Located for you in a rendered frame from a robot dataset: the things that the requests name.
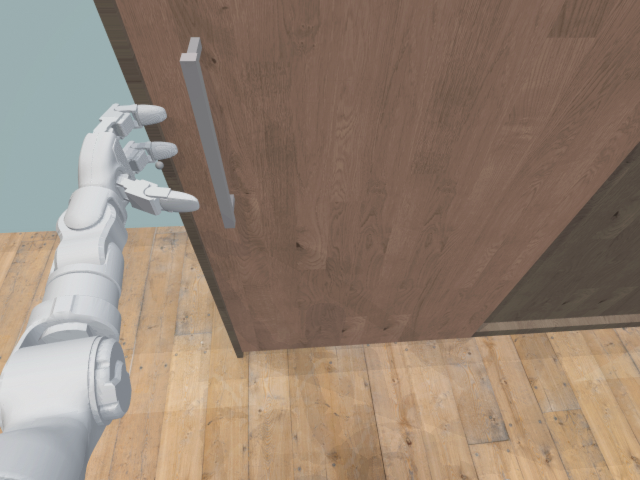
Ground left robot hand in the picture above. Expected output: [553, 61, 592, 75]
[78, 103, 200, 216]

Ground robot left upper arm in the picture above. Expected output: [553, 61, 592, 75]
[0, 336, 132, 480]

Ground handle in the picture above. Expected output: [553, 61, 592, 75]
[180, 37, 236, 228]

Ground robot left forearm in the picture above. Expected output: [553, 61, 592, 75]
[0, 186, 128, 432]

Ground wardrobe door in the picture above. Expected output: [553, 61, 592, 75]
[484, 142, 640, 323]
[115, 0, 640, 352]

